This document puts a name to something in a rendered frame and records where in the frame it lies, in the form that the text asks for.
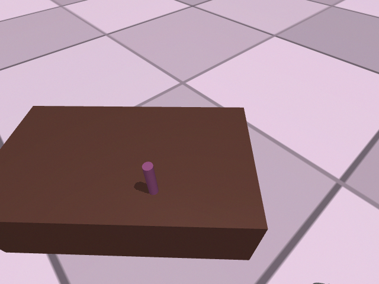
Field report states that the can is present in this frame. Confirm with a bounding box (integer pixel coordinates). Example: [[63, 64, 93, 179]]
[[142, 162, 159, 195]]

